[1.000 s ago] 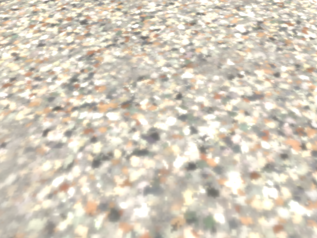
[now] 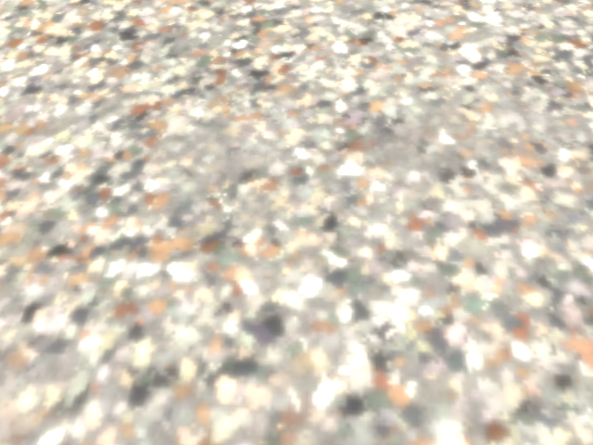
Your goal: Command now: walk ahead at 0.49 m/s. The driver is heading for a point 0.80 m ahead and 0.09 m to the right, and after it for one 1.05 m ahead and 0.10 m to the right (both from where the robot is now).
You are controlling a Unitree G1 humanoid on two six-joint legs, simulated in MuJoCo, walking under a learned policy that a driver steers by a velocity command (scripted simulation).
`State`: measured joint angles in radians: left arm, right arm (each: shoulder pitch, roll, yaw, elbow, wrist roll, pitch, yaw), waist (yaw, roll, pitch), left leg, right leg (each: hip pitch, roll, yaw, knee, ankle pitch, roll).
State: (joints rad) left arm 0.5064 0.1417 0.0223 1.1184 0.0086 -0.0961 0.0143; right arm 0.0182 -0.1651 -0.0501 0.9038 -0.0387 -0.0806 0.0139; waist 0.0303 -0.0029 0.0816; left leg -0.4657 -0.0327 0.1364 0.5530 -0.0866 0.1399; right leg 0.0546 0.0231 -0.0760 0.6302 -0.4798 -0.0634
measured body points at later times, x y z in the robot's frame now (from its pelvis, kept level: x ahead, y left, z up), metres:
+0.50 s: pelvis +0.28 -0.01 +0.02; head +0.32 -0.02 +0.46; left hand +0.48 +0.19 -0.10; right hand +0.17 -0.23 -0.13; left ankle +0.12 +0.06 -0.72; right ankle +0.43 -0.11 -0.70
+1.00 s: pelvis +0.55 -0.03 +0.02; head +0.58 -0.03 +0.47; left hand +0.46 +0.19 -0.12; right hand +0.73 -0.24 -0.10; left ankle +0.72 +0.09 -0.68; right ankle +0.43 -0.10 -0.72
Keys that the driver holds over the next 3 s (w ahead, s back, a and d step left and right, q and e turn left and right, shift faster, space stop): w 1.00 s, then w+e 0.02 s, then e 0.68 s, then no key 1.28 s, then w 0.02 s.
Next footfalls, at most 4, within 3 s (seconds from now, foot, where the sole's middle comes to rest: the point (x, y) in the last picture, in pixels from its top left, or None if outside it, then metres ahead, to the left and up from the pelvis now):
0.54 right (365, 427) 0.47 -0.10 -0.75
1.10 left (287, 299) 0.78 0.08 -0.75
1.62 right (370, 316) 0.74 -0.13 -0.75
2.06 left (288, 295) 0.79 0.07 -0.75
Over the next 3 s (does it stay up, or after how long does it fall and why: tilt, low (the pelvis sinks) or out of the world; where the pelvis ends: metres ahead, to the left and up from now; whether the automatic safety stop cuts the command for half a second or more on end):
stays up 0.74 0.00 0.03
